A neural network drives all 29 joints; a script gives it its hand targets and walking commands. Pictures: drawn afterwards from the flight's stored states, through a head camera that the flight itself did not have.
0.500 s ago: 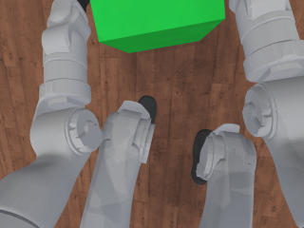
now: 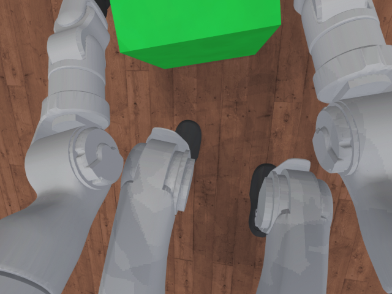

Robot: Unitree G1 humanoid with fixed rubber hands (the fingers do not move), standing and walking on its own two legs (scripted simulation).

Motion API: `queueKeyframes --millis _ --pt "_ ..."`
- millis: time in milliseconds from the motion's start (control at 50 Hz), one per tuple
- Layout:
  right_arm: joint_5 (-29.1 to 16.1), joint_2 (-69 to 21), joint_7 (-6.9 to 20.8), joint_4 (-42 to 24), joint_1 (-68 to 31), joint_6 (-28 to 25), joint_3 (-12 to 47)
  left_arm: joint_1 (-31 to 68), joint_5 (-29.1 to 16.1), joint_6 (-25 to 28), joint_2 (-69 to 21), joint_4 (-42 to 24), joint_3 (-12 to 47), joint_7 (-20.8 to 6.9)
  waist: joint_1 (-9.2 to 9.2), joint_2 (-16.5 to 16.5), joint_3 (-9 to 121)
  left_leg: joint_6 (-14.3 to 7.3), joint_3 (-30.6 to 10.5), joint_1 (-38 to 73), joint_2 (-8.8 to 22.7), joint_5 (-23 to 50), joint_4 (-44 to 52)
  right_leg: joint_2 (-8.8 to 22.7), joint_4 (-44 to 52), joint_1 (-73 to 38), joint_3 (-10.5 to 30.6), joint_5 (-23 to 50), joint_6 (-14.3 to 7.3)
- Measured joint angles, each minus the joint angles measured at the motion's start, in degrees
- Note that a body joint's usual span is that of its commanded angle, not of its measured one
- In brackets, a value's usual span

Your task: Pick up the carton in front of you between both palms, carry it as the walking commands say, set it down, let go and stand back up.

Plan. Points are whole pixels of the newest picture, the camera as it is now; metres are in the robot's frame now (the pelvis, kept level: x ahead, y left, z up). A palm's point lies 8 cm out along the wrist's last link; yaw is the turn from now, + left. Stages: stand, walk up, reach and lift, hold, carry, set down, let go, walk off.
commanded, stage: set down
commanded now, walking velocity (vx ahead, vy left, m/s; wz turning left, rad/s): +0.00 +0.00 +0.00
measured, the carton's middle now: out of the picture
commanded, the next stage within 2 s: let go in 1.80 s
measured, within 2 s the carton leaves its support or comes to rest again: rests again in 0.52 s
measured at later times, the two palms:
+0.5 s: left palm (88, 4) +0.49 +0.28 -0.17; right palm out of the picture +0.58 -0.02 -0.19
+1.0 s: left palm out of the picture +0.49 +0.30 -0.12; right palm out of the picture +0.62 -0.05 -0.12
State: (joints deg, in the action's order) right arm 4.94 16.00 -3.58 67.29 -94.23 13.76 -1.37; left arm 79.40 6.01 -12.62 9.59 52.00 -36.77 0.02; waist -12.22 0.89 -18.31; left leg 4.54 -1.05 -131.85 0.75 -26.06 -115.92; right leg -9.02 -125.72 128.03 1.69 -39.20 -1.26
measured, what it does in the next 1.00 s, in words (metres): stands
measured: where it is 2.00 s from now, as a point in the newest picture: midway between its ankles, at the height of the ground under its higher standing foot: (221, 190)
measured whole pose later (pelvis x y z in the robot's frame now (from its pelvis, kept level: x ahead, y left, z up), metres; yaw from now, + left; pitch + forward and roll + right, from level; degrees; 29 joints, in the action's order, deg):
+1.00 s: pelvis -0.01 +0.02 +0.02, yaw +1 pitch +41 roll +3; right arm -5.8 28.4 -2.0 61.7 -96.0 13.2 8.3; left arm 77.8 -9.1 -7.7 12.1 49.4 -24.4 8.5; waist -12.1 0.2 -18.9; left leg 1.4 1.1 -129.7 -0.6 -23.8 -112.8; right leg -5.2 -122.6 124.2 2.8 -38.9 0.7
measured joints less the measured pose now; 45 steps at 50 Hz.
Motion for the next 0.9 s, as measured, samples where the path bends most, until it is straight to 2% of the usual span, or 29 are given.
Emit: queueKeyframes --millis 340,480,540,620,700,760,820,900 --pt "5.2 -2.8 3.7 -1.4 -0.4 -1.9 -5.0 0.0 0.4 1.5 3.1 3.2 -2.2 -1.6 1.66 -1.5 -2.5 -0.5 0.7 0.7 -0.4 -0.8 -1.8 0.5 -1.9 -1.4 0.5 -1.6 0.3" --pt "5.8 -1.6 4.3 -1.9 -0.7 -2.2 -3.6 1.1 -0.3 2.6 3.1 5.5 -2.7 -1.7 1.51 -2.4 -4.4 -0.6 1.3 1.6 -0.6 -0.8 -2.6 0.7 -3.1 -2.3 1.1 -2.0 0.7" --pt "3.8 0.3 3.7 -1.7 -0.4 -2.9 -1.0 1.9 -1.0 4.7 2.9 8.0 -1.8 -0.5 1.17 -2.8 -5.6 -0.6 1.7 2.2 -0.6 -0.6 -2.7 0.8 -3.5 -2.8 1.5 -2.0 0.9" --pt "-2.2 5.6 1.6 -0.8 -0.1 -3.8 4.7 2.5 -5.0 8.0 3.8 11.7 1.4 2.8 1.33 -3.0 -7.0 -1.0 2.2 2.6 -0.4 -0.1 -2.3 0.9 -3.3 -3.1 1.9 -1.6 1.3" --pt "-9.6 11.0 1.9 -0.4 -1.0 -4.1 10.8 2.7 -9.1 9.7 4.9 14.1 4.6 4.4 1.44 -2.3 -7.0 -1.9 2.6 2.2 0.2 0.2 -2.0 1.3 -2.7 -2.6 1.8 -1.1 1.4" --pt "-13.4 12.9 2.5 -0.4 -2.7 -4.2 14.1 2.6 -10.7 10.3 5.4 13.2 6.4 5.2 1.17 -1.8 -6.8 -2.5 2.7 1.8 0.7 0.2 -1.9 1.4 -2.2 -2.1 1.7 -0.6 1.7" --pt "-14.5 12.9 2.7 -0.7 -4.1 -3.9 14.9 1.9 -11.9 10.0 5.1 10.5 7.8 5.7 0.81 -1.4 -5.8 -2.9 2.8 1.3 1.0 0.4 -1.5 1.3 -1.6 -1.7 1.8 -0.2 2.0" --pt "-12.9 12.1 2.1 -2.7 -4.3 -2.9 13.1 0.3 -13.4 8.4 4.0 4.6 9.5 6.8 0.49 -1.3 -3.8 -3.3 3.0 1.0 0.4 1.1 -0.3 1.9 -0.3 -1.8 2.0 0.1 2.3"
